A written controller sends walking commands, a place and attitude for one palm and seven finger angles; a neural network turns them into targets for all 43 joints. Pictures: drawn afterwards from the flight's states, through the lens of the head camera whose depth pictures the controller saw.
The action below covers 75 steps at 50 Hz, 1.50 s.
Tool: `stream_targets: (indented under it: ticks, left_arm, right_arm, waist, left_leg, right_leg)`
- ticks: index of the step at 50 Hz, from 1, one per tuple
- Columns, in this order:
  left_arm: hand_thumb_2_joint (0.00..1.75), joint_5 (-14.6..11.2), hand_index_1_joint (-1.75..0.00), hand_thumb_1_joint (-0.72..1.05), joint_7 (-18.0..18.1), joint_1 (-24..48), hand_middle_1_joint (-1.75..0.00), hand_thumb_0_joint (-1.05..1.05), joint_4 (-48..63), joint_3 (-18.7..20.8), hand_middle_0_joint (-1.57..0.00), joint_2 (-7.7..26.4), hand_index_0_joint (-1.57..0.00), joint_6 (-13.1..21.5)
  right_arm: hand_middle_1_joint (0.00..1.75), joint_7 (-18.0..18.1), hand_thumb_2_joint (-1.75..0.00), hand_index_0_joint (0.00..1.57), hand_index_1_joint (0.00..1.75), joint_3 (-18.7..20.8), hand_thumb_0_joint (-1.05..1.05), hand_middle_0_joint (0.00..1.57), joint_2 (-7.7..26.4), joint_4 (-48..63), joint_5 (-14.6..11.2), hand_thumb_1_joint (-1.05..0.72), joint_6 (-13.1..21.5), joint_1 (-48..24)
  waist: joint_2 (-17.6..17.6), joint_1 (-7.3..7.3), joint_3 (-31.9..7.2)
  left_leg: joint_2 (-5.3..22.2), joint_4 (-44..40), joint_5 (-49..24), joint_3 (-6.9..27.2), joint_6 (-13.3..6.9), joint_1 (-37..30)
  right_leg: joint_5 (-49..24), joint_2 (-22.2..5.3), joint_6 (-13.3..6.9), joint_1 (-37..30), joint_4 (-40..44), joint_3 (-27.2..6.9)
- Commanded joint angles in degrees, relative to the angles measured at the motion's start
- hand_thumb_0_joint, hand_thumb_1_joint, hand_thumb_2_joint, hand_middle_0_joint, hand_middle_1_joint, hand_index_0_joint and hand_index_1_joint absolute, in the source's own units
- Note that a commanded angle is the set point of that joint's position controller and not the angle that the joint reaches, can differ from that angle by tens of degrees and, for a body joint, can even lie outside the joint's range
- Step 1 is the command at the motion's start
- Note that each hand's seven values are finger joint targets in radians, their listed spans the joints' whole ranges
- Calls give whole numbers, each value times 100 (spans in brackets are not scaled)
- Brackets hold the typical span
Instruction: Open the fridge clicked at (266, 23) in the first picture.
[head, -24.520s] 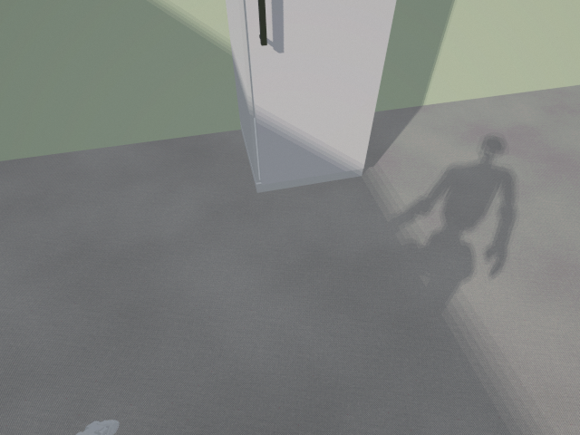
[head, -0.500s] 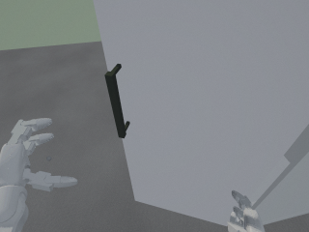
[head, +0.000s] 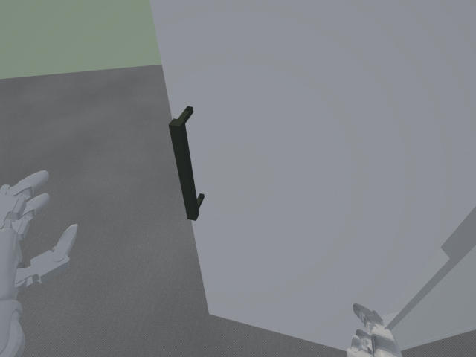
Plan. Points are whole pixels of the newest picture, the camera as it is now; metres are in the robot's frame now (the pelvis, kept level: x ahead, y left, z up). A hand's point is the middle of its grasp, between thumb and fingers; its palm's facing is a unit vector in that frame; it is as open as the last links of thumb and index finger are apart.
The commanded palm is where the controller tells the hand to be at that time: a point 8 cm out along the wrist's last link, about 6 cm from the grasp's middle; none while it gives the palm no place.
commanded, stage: draw the hand back to the body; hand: left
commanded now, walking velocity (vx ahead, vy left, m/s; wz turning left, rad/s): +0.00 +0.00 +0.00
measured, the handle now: (190, 168) +0.41 +0.15 +0.12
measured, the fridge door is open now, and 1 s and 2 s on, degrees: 63 63 63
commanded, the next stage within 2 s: step back with the hand held close in 0.42 s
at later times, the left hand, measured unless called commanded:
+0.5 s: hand (47, 251) +0.18 +0.27 +0.16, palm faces +0.49 -0.79 -0.37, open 7.4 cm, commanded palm +0.13 +0.30 +0.17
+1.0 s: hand (36, 270) +0.16 +0.28 +0.15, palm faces +0.37 -0.78 -0.50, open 7.4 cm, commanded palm +0.10 +0.32 +0.17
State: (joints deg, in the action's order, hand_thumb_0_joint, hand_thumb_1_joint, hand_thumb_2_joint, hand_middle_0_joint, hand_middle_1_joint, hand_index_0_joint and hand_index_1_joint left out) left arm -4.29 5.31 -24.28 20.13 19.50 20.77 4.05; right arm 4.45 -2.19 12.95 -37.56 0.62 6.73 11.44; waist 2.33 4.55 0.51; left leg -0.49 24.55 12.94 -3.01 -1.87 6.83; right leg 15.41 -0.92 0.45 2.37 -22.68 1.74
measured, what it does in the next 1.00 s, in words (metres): stands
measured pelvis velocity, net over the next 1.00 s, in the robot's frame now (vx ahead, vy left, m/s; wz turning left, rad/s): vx -0.05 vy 0.02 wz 0.00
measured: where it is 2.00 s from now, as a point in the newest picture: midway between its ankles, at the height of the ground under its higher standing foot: outside the picture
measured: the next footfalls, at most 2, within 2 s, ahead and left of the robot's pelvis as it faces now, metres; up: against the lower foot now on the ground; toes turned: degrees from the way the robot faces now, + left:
none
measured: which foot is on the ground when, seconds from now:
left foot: down 0.00-1.00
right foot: down 0.00-1.00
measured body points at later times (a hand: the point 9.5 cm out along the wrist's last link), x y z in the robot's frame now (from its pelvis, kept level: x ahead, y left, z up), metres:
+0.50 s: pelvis -0.01 +0.00 +0.00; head -0.03 -0.02 +0.45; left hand +0.15 +0.31 +0.18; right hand +0.19 -0.21 -0.08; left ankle +0.01 +0.10 -0.74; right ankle -0.03 -0.12 -0.74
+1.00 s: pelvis -0.05 +0.02 -0.01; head -0.02 +0.02 +0.44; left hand +0.13 +0.32 +0.18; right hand +0.14 -0.22 -0.08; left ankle +0.01 +0.10 -0.74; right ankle -0.03 -0.12 -0.74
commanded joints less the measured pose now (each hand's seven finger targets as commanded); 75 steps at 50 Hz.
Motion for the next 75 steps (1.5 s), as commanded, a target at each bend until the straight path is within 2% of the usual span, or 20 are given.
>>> stream_targets:
  ticks: [1, 6, 17, 19, 22, 24, 26, 27, 28, 29, 30, 31, 35, 40, 44, 52, 56, 67, 70, 75]
  left_arm:
    - [88, -18, -32, 86, 122, 656, -32, 0, 1329, 765, -20, 1145, -20, 362]
    - [90, -10, -30, 90, 125, 725, -30, 0, 1287, 652, -20, 1035, -20, 312]
    - [90, -1, -30, 90, 131, 746, -30, 0, 1286, 709, -20, 1077, -20, 303]
    - [90, -9, -30, 90, 120, 687, -30, 0, 1194, 724, -20, 1085, -20, 298]
    - [90, -2, -30, 90, 119, 805, -30, 0, 1306, 707, -20, 1083, -20, 324]
    - [90, -6, -30, 90, 109, 639, -30, 0, 1136, 754, -20, 1099, -20, 304]
    - [90, -28, -30, 90, 84, 747, -30, 0, 1215, 665, -20, 1031, -20, 304]
    - [90, 11, -30, 90, 63, 1050, -30, 0, 1284, 331, -20, 796, -20, 322]
    - [90, 48, -30, 90, 146, 1669, -30, 0, 1761, 1076, -20, 1639, -20, 561]
    - [90, 89, -30, 90, 157, 1635, -30, 0, 1547, 1119, -20, 1651, -20, 664]
    - [90, 94, -30, 90, 124, 836, -30, 0, 1121, 807, -20, 1215, -20, 625]
    - [90, 114, -30, 90, 98, 442, -30, 0, 1151, 681, -20, 1033, -20, 608]
    - [90, 73, -30, 90, 130, -284, -30, 0, 1584, 912, -20, 1200, -20, 649]
    - [90, 30, -30, 90, 191, -487, -30, 0, 1893, 1158, -20, 1414, -20, 734]
    - [90, 35, -30, 90, 232, -489, -30, 0, 1954, 1246, -20, 1491, -20, 826]
    - [90, 173, -30, 90, 284, -321, -30, 0, 1875, 1158, -20, 1295, -20, 1025]
    - [90, 243, -30, 90, 309, -226, -30, 0, 1937, 1181, -20, 1290, -20, 1132]
    - [90, 325, -30, 90, 323, -98, -30, 0, 1973, 1244, -20, 1278, -20, 1378]
    - [90, 369, -30, 90, 306, -116, -30, 0, 1895, 1310, -20, 1284, -20, 1429]
    - [90, 359, -30, 90, 233, -25, -30, 0, 1952, 1307, -20, 1280, -20, 1452]
  right_arm:
    - [30, 29, -90, 20, 30, 273, 0, 20, 639, 921, -13, -90, 296, -775]
    - [30, 33, -90, 20, 30, 286, 0, 20, 655, 917, -14, -90, 265, -776]
    - [30, 46, -90, 20, 30, 262, 0, 20, 627, 897, 16, -90, 251, -823]
    - [30, 50, -90, 20, 30, 268, 0, 20, 650, 877, 15, -90, 247, -833]
    - [30, 44, -90, 20, 30, 263, 0, 20, 625, 883, 17, -90, 261, -830]
    - [30, 52, -90, 20, 30, 272, 0, 20, 651, 868, 29, -90, 260, -831]
    - [30, 53, -90, 20, 30, 273, 0, 20, 627, 889, 12, -90, 248, -866]
    - [30, 52, -90, 20, 30, 250, 0, 20, 617, 887, 16, -90, 271, -876]
    - [30, 43, -90, 20, 30, 191, 0, 20, 689, 1186, -74, -90, 153, -1026]
    - [30, 72, -90, 20, 30, 160, 0, 20, 623, 1030, -49, -90, 80, -974]
    - [30, 80, -90, 20, 30, 186, 0, 20, 598, 972, -16, -90, 6, -917]
    - [30, 58, -90, 20, 30, 233, 0, 20, 623, 1062, -7, -90, -54, -861]
    - [30, 74, -90, 20, 30, 337, 0, 20, 655, 1326, -40, -90, -249, -727]
    - [30, 125, -90, 20, 30, 400, 0, 20, 663, 1501, -79, -90, -352, -672]
    - [30, 160, -90, 20, 30, 438, 0, 20, 713, 1550, -90, -90, -316, -672]
    - [30, 167, -90, 20, 30, 470, 0, 20, 796, 1533, -97, -90, -89, -559]
    - [30, 164, -90, 20, 30, 479, 0, 20, 803, 1506, -73, -90, 49, -524]
    - [30, 162, -90, 20, 30, 503, 0, 20, 809, 1332, -9, -90, 318, -454]
    - [30, 176, -90, 20, 30, 524, 0, 20, 800, 1298, -5, -90, 358, -468]
    - [30, 146, -90, 20, 30, 572, 0, 20, 767, 1292, 8, -90, 336, -440]
  waist:
    - [295, 46, -374]
    - [61, 16, -289]
    - [299, 47, -258]
    - [29, 53, -159]
    - [275, 34, -243]
    - [-9, 63, -179]
    - [-3, 28, -121]
    - [117, -32, -142]
    - [133, -197, 372]
    - [-69, -214, 355]
    - [-400, -251, 239]
    - [-353, -237, -52]
    - [13, -237, -952]
    - [-27, -258, -1122]
    - [104, -250, -988]
    - [172, -317, -531]
    - [266, -317, -470]
    - [441, -338, -439]
    - [572, -317, -595]
    - [123, -337, -691]
  left_leg:
    - [206, -382, -1218, 376, 60, -475]
    - [203, -418, -1214, 391, 57, -461]
    - [169, -523, -919, 398, 72, -461]
    - [182, -537, -894, 400, 59, -410]
    - [160, -555, -828, 399, 71, -477]
    - [170, -558, -889, 388, 49, -431]
    - [160, -541, -806, 356, 28, -431]
    - [137, -542, -735, 337, 21, -476]
    - [241, -280, -343, 439, -115, 41]
    - [208, -188, -273, 519, -94, 145]
    - [222, -43, -447, 503, -94, 54]
    - [257, 41, -724, 467, -101, -32]
    - [393, 97, -2048, 434, -107, -190]
    - [505, 58, -2329, 538, -99, 19]
    - [578, -148, -1669, 676, -144, 397]
    - [665, -671, 1253, 1006, -291, 1844]
    - [691, -766, 1859, 1137, -318, 2194]
    - [784, -888, 2211, 1382, -320, 2467]
    - [940, -1012, 2083, 1524, -435, 2772]
    - [839, -580, 1797, 1326, -410, 2827]
  right_leg:
    - [-1071, 17, -196, 434, 402, -7]
    - [-1049, 35, -184, 440, 424, 24]
    - [-794, 52, -196, 410, 523, -10]
    - [-761, 62, -192, 415, 584, -4]
    - [-729, 56, -189, 419, 578, -24]
    - [-776, 61, -186, 388, 608, -7]
    - [-707, 56, -165, 460, 654, -38]
    - [-662, 49, -156, 501, 650, -42]
    - [-733, -207, -95, 1157, 953, -490]
    - [-759, -353, -149, 1132, 983, -483]
    - [-885, -409, -149, 1285, 938, -451]
    - [-1165, -449, -134, 1237, 791, -429]
    - [-2014, -406, -15, 881, 216, -266]
    - [-2040, -284, 10, 869, -92, -245]
    - [-1511, -192, 23, 896, -165, -266]
    - [-172, -68, -21, 636, -251, -446]
    - [253, -33, -58, 597, -335, -493]
    - [210, 146, -91, 597, -610, -600]
    - [-545, 279, -34, 128, -1097, -566]
    - [-885, 132, -88, 213, -1102, -856]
